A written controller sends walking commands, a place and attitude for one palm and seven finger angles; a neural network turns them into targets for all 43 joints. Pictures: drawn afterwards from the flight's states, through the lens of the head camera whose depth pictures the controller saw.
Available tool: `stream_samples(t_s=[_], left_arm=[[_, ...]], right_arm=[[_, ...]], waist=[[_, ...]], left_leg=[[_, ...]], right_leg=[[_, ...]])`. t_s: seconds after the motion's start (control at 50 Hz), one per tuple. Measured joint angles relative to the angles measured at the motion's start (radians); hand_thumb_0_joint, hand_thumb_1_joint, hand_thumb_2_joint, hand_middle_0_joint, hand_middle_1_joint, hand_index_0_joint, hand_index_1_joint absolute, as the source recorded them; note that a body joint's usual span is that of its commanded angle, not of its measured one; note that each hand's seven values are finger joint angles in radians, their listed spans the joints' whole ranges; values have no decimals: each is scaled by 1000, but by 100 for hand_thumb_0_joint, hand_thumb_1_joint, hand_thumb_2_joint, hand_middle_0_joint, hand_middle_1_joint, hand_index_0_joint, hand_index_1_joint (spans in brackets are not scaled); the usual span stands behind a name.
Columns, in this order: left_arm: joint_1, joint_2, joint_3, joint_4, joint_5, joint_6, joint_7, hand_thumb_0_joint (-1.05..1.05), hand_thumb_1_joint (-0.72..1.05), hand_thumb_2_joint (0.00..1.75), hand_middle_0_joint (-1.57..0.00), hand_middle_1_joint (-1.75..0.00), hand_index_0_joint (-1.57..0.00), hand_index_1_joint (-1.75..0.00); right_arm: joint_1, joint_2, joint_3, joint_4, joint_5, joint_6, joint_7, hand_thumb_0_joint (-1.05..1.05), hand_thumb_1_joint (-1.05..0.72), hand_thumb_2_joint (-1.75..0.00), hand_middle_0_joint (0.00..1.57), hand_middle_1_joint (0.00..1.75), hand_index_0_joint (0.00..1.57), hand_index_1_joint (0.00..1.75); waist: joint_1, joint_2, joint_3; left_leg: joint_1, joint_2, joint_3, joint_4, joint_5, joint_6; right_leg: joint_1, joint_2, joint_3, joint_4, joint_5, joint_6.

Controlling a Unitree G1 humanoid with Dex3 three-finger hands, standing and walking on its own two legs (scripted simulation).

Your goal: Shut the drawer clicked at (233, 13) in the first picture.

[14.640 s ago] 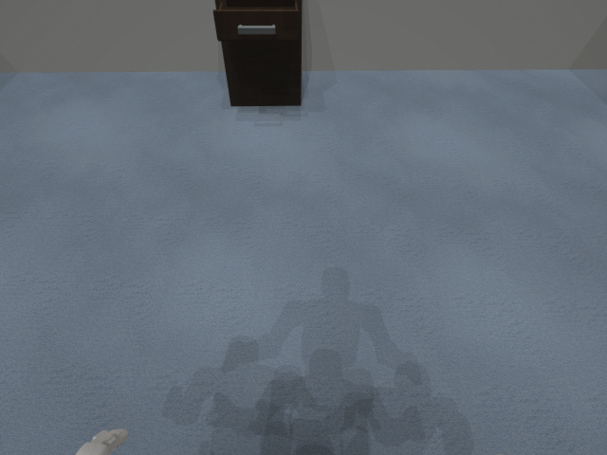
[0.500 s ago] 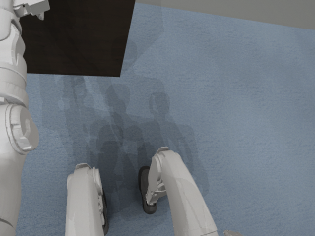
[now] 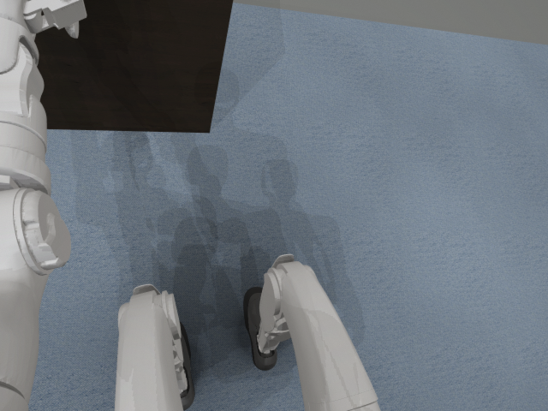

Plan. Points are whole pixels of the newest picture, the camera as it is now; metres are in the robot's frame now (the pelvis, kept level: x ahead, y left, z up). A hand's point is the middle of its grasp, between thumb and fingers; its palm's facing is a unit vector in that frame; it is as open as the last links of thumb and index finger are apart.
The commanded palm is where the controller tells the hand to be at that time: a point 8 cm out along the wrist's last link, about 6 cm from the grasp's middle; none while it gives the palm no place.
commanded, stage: pull the fist back off the drawer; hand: left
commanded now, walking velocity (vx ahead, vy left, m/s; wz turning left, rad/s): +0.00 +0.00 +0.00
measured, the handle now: out of the picture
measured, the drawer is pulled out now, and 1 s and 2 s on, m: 0.00 0.00 0.00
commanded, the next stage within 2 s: draw the hand back to the body in 0.24 s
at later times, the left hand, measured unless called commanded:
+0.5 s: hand (56, 8) +0.56 +0.17 +0.07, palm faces -0.05 -0.99 -0.11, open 3.3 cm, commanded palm +0.52 +0.20 +0.10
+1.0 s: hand out of the picture +0.38 +0.19 +0.22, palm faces +0.08 -0.97 -0.22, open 3.3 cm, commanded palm +0.36 +0.25 +0.26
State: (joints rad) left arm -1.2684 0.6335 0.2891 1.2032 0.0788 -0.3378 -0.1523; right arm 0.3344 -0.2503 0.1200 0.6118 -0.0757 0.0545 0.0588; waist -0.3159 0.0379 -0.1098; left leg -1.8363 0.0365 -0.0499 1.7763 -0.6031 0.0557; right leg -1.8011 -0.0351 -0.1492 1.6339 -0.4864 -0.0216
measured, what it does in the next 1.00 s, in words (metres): rises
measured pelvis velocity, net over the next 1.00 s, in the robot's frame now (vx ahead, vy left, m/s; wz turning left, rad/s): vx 0.10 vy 0.00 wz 0.08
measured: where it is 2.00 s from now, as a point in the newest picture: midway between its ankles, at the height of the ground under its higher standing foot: (222, 360)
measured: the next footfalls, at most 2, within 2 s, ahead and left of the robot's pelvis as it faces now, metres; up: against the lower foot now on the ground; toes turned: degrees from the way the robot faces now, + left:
none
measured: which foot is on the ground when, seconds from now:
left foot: down 0.00-1.00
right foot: down 0.00-1.00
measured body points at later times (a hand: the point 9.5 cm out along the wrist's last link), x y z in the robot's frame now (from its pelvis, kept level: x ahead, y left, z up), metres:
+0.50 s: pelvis +0.05 +0.00 +0.05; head +0.27 +0.02 +0.44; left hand +0.56 +0.22 +0.07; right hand +0.11 -0.26 -0.07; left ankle +0.07 +0.09 -0.49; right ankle +0.11 -0.12 -0.49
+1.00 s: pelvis +0.10 +0.00 +0.20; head +0.16 +0.01 +0.65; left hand +0.38 +0.24 +0.23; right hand +0.29 -0.23 +0.12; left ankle +0.07 +0.09 -0.49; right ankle +0.11 -0.12 -0.49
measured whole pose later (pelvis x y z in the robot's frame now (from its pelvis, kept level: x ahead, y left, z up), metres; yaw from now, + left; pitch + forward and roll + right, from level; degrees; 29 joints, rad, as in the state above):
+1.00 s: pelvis +0.10 +0.00 +0.20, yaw +5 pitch +14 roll -2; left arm 0.06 0.29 0.05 0.14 -0.07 -0.07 0.00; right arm 0.22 -0.24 0.03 0.40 0.06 0.09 -0.06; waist -0.05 0.03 -0.12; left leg -0.69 0.01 0.02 0.95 -0.49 0.03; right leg -0.71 -0.01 -0.08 0.89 -0.42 -0.01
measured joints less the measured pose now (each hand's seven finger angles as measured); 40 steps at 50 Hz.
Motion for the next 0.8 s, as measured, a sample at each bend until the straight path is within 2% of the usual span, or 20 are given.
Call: stream_samples(t_s=[0.12,0.24,0.38,0.44,0.54,0.62,0.66,0.72,0.8], left_arm=[[103,-57,42,-87,-35,-2,1,-1,79,92,-140,-160,-140,-160],[203,-101,61,-159,-46,-21,4,1,86,91,-140,-160,-140,-160],[244,-134,75,-199,-74,-44,-8,1,89,91,-140,-160,-140,-160],[348,-151,87,-355,-93,-23,-25,2,90,90,-140,-160,-140,-160],[639,-223,23,-689,-176,65,-59,2,91,90,-140,-160,-139,-160],[819,-280,-39,-815,-232,138,-56,2,90,90,-140,-160,-140,-160],[881,-301,-59,-838,-252,138,-43,2,90,90,-140,-160,-140,-160],[942,-323,-93,-853,-262,105,-27,2,90,90,-140,-160,-140,-160],[1003,-335,-146,-854,-256,71,-50,2,91,90,-140,-160,-140,-160]], right_arm=[[-10,5,-13,-22,11,21,10,0,-91,-90,20,30,20,30],[-33,5,-29,-48,20,41,16,0,-91,-90,20,30,20,30],[-74,3,-46,-56,25,54,14,0,-91,-90,20,30,20,30],[-84,3,-65,-80,39,71,18,0,-91,-90,20,30,20,30],[-94,8,-88,-109,91,84,22,0,-91,-90,20,29,20,30],[-108,6,-82,-109,123,49,2,0,-91,-90,20,29,20,30],[-117,4,-82,-102,127,20,-13,0,-91,-90,20,30,20,30],[-129,-3,-91,-98,127,-20,-32,0,-91,-90,20,30,20,30],[-145,-17,-104,-112,126,-39,-44,0,-91,-90,20,30,20,30]], waist=[[21,9,-13],[46,18,-23],[72,14,-27],[87,21,-27],[155,22,-14],[203,15,-25],[218,8,-40],[233,-2,-61],[243,-9,-72]], left_leg=[[43,9,14,-25,-19,-1],[89,15,27,-52,-41,-4],[126,14,27,-70,-61,-12],[156,17,29,-94,-66,-17],[318,15,47,-230,-44,-20],[476,2,44,-372,-3,-27],[550,-3,37,-429,13,-31],[650,-11,24,-493,26,-36],[774,-15,18,-555,34,-37]], right_leg=[[29,11,14,-18,-15,2],[62,19,28,-34,-36,2],[92,21,30,-41,-62,-3],[118,26,32,-62,-66,-6],[269,31,51,-181,-51,-2],[433,26,48,-313,-24,-2],[511,23,41,-369,-16,-3],[619,20,29,-432,-10,-5],[747,19,23,-497,-5,-4]])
